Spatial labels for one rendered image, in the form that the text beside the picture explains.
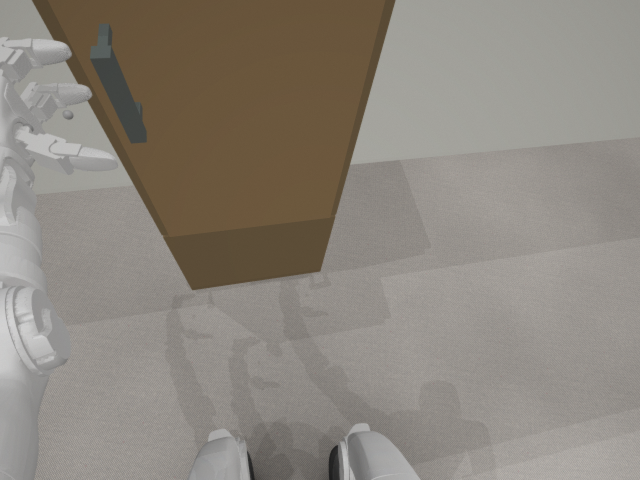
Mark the robot left upper arm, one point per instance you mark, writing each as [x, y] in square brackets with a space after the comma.
[33, 342]

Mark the robot left hand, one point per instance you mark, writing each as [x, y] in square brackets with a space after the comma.
[36, 105]

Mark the handle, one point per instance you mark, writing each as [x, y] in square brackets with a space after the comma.
[107, 67]

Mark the robot left forearm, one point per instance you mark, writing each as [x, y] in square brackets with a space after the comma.
[20, 232]

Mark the left robot shin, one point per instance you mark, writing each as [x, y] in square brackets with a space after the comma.
[220, 433]

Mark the left robot thigh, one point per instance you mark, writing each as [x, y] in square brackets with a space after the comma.
[221, 459]

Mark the cupboard door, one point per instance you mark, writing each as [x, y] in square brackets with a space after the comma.
[249, 105]

